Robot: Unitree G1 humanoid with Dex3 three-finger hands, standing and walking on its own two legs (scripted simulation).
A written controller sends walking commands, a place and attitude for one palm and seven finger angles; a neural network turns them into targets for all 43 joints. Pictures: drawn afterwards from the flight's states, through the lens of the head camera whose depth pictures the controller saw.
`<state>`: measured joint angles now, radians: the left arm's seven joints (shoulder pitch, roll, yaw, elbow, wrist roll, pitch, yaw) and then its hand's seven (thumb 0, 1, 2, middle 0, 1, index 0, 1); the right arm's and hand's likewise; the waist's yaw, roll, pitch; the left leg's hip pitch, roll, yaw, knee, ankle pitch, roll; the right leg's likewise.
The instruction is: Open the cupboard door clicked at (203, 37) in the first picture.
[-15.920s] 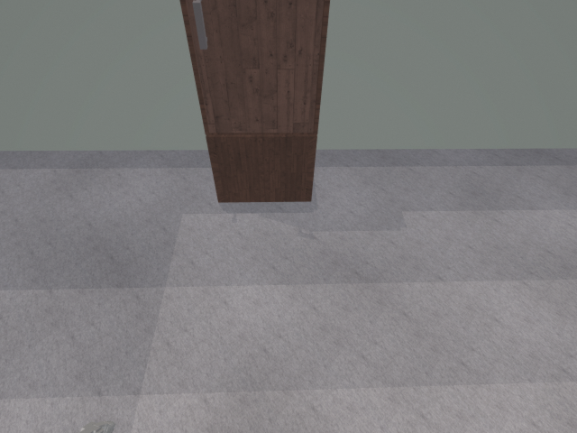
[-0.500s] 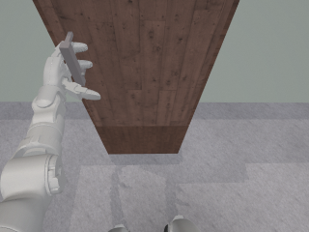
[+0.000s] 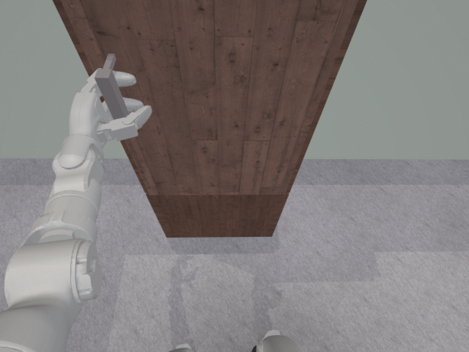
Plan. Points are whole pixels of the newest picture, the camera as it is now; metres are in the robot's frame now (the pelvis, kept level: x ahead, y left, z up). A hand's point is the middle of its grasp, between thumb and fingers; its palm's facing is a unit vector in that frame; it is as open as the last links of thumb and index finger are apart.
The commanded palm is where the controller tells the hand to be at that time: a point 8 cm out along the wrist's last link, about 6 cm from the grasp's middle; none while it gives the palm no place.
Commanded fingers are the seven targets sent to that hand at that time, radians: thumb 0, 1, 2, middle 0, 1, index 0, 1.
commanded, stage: close the thumb around the handle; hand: left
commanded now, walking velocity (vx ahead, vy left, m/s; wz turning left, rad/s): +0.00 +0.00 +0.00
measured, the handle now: (119, 96) +0.54 +0.18 +0.11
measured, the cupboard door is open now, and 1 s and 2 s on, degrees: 0 24 39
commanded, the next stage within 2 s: pull the door open along its arc in 0.22 s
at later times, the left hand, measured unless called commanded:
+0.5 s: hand (128, 119) +0.48 +0.16 +0.11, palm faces -0.05 -1.00 -0.01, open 5.6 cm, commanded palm +0.44 +0.21 +0.11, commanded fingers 0.00 0.90 0.90 -0.40 -1.35 -0.40 -1.35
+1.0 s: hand (150, 193) +0.33 +0.10 +0.11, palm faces +0.23 -0.97 +0.07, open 5.9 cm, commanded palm +0.27 +0.15 +0.11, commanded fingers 0.00 0.90 0.90 -0.40 -1.35 -0.40 -1.35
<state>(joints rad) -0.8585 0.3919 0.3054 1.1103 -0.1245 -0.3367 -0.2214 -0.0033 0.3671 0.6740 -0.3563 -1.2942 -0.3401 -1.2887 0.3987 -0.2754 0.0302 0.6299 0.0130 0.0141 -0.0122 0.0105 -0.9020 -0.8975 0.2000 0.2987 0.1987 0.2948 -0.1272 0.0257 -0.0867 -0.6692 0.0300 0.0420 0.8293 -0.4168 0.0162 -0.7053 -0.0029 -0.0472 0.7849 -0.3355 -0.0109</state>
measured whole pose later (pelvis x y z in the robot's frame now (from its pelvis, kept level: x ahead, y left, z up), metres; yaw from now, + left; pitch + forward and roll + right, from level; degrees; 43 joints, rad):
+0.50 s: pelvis +0.00 +0.00 +0.00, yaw +0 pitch +15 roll -1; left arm -0.83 0.40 0.32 1.08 -0.13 -0.33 -0.23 0.01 0.76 0.82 -0.37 -1.35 -0.36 -1.34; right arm 0.40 -0.28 0.03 0.62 0.02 0.02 -0.01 0.01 -0.90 -0.90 0.20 0.30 0.20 0.29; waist -0.13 0.03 -0.09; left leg -0.67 0.03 0.05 0.83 -0.41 0.01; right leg -0.71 0.00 -0.04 0.78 -0.33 -0.01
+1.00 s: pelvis +0.01 +0.00 +0.02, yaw +0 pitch +6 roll +0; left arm -0.03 -0.02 -0.02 0.09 -0.09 -0.11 0.25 0.02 0.70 0.76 -0.34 -1.35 -0.36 -1.32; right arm 0.22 -0.22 0.01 0.54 0.00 0.00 0.03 0.02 -0.90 -0.90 0.20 0.30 0.20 0.29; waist 0.00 0.04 -0.09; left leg -0.42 0.02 0.04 0.70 -0.39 0.01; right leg -0.47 -0.01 -0.04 0.69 -0.34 -0.01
